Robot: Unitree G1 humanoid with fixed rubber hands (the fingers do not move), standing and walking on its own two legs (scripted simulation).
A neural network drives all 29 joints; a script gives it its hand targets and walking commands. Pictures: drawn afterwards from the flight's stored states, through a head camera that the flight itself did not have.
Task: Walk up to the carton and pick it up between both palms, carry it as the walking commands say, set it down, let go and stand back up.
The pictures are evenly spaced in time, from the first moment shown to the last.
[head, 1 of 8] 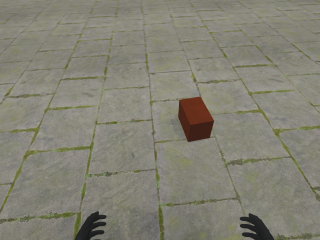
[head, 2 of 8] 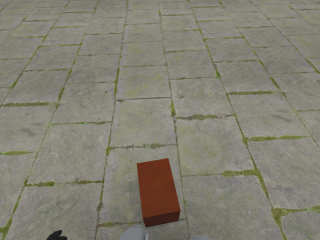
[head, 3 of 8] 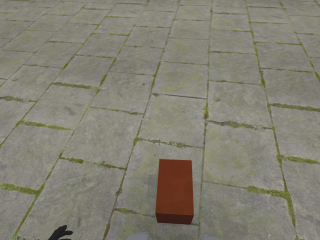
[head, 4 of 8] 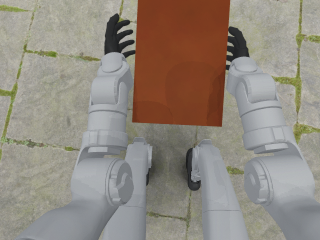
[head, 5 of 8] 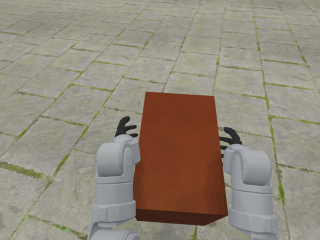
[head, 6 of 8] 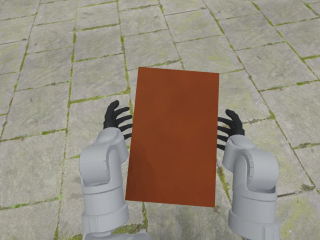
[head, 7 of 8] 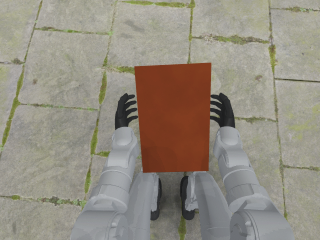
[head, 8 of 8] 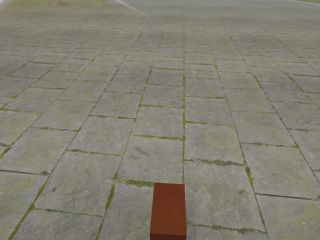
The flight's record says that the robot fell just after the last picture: no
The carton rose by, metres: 0.70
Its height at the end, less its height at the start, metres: +0.00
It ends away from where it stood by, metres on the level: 3.13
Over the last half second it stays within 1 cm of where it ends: yes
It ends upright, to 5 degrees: yes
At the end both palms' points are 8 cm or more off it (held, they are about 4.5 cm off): yes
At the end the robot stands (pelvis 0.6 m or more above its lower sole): yes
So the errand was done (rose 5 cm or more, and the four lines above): yes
